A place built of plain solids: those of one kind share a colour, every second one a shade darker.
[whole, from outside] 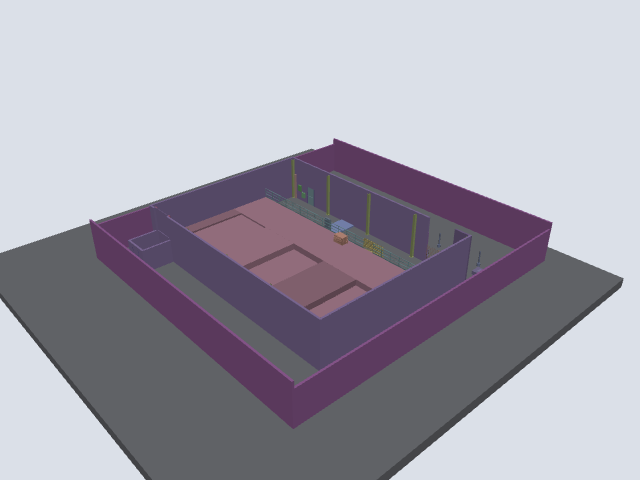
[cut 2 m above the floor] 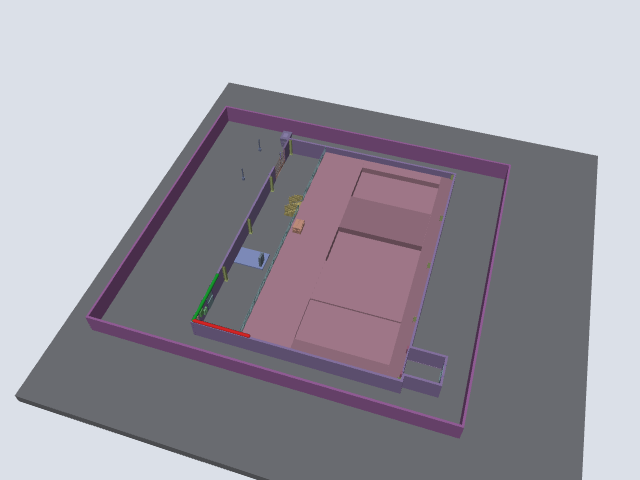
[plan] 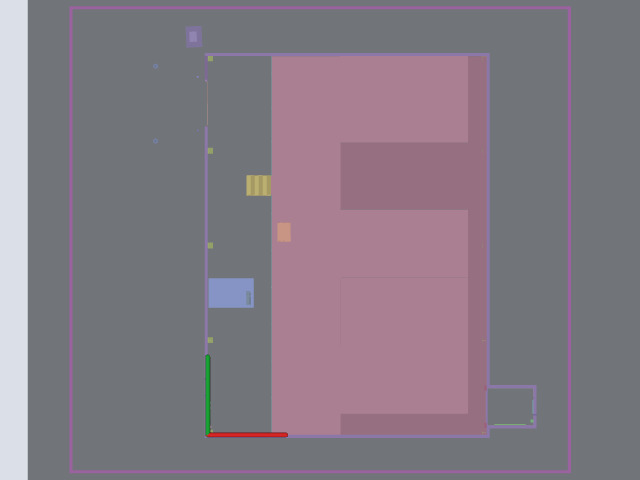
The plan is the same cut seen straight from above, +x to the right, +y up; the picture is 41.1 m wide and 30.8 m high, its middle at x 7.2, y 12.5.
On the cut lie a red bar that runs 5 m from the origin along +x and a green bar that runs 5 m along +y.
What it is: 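A works' hall with docks between sunk bays; one tall room; a strip of floor behind the doors, a deck 1.27 m over it that fills the rest, and 3 sunk grounds in the deck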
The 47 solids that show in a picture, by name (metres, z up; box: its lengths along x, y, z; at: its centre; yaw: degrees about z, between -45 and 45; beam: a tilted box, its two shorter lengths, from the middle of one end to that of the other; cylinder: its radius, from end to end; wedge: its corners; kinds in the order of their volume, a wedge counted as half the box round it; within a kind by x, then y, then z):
{
 "raised_floor_bank_1": {"box": [4.45, 24.3, 1.32], "at": [6.28, 12.15, 0.61]},
 "raised_floor_bank_2": {"box": [8.2, 1.35, 1.32], "at": [12.6, 0.68, 0.61]},
 "raised_floor_bank_3": {"box": [8.2, 4.3, 1.14], "at": [12.6, 3.5, 0.52]},
 "raised_floor_bank_4": {"box": [8.2, 4.45, 1.32], "at": [12.6, 7.88, 0.61]},
 "raised_floor_bank_5": {"box": [8.2, 4.35, 0.66], "at": [12.6, 12.28, 0.28]},
 "raised_floor_bank_6": {"box": [8.2, 4.3, 1.32], "at": [12.6, 16.6, 0.61]},
 "raised_floor_bank_7": {"box": [8.2, 4.4, 0.69], "at": [12.6, 20.95, 0.29]},
 "raised_floor_bank_8": {"box": [8.2, 1.15, 1.32], "at": [12.6, 23.73, 0.61]},
 "raised_floor_bank_9": {"box": [1.2, 24.3, 1.32], "at": [17.3, 12.15, 0.61]},
 "yard_bound_1": {"box": [0.2, 29.98, 4.32], "at": [-8.78, 12.52, 2.11]},
 "yard_bound_2": {"box": [32.18, 0.2, 3.62], "at": [7.21, -2.37, 1.76]},
 "yard_bound_3": {"box": [32.18, 0.2, 3.62], "at": [7.21, 27.41, 1.76]},
 "yard_bound_4": {"box": [0.2, 29.98, 4.32], "at": [23.2, 12.52, 2.11]},
 "wall_1": {"box": [0.2, 19.96, 4.95], "at": [-0.1, 9.78, 2.42]},
 "wall_2": {"box": [0.2, 1.76, 4.95], "at": [-0.1, 23.62, 2.42]},
 "wall_3": {"box": [18.3, 0.2, 4.95], "at": [8.95, -0.1, 2.42]},
 "wall_4": {"box": [18.3, 0.2, 4.95], "at": [8.95, 24.4, 2.42]},
 "wall_5": {"box": [0.06, 2.52, 4.95], "at": [17.87, 1.8, 2.42]},
 "wall_6": {"box": [0.06, 2.4, 2.45], "at": [17.93, 1.8, 1.18]},
 "wall_7": {"box": [0.2, 0.8, 4.95], "at": [18.0, 0.2, 2.42]},
 "wall_8": {"box": [0.2, 21.5, 4.95], "at": [18.0, 13.75, 2.42]},
 "wall_9": {"box": [3.2, 0.2, 2.45], "at": [19.5, 0.5, 1.18]},
 "wall_10": {"box": [3.2, 0.2, 2.45], "at": [19.5, 3.1, 1.18]},
 "wall_11": {"box": [0.2, 2.8, 2.45], "at": [21.0, 1.8, 1.18]},
 "door_landing_1": {"box": [0.28, 1.32, 0.23], "at": [2.63, 16.0, 0.07]},
 "door_landing_2": {"box": [0.28, 1.32, 0.41], "at": [2.89, 16.0, 0.16]},
 "door_landing_3": {"box": [0.28, 1.32, 0.59], "at": [3.15, 16.0, 0.25]},
 "door_landing_4": {"box": [0.28, 1.32, 0.78], "at": [3.41, 16.0, 0.34]},
 "door_landing_5": {"box": [0.28, 1.32, 0.96], "at": [3.67, 16.0, 0.43]},
 "door_landing_6": {"box": [0.28, 1.32, 1.14], "at": [3.93, 16.0, 0.52]},
 "raised_slab_1": {"box": [2.9, 1.9, 0.21], "at": [1.5, 9.1, 0.06]},
 "pallet_stack_1": {"box": [0.77, 1.13, 0.86], "at": [4.87, 13.02, 1.65]},
 "beyond_waste_container_1": {"box": [0.47, 0.66, 0.22], "at": [-0.94, 25.54, 1.18], "yaw": 2.8},
 "beyond_waste_container_2": {"box": [1.02, 1.36, 0.34], "at": [-0.89, 25.54, 1.12], "yaw": 2.8},
 "deck_rail_1": {"box": [0.024, 15.4, 0.1], "at": [4.08, 7.7, 1.32]},
 "deck_rail_2": {"box": [0.05, 15.4, 0.05], "at": [4.08, 7.7, 1.66]},
 "deck_rail_3": {"box": [0.05, 15.4, 0.05], "at": [4.08, 7.7, 1.98]},
 "deck_rail_4": {"box": [0.05, 15.4, 0.05], "at": [4.08, 7.7, 2.29]},
 "deck_rail_5": {"box": [0.05, 7.7, 0.05], "at": [4.08, 20.45, 1.98]},
 "steel_column_1": {"box": [0.014, 0.26, 4.75], "at": [0.02, 12.15, 2.33]},
 "steel_column_2": {"box": [0.014, 0.26, 4.75], "at": [0.02, 18.23, 2.33]},
 "steel_column_3": {"box": [0.014, 0.26, 4.75], "at": [0.26, 0.14, 2.33]},
 "steel_column_4": {"box": [0.014, 0.26, 4.75], "at": [0.26, 6.08, 2.33]},
 "steel_column_5": {"box": [0.014, 0.26, 4.75], "at": [0.26, 12.15, 2.33]},
 "steel_column_6": {"box": [0.014, 0.26, 4.75], "at": [0.26, 18.23, 2.33]},
 "door_leaf_1": {"box": [0.044, 1.0, 2.15], "at": [0.0, 3.05, 1.02]},
 "downpipe_1": {"box": [0.21, 0.14, 3.05], "at": [0.11, 0.51, 1.49]}
}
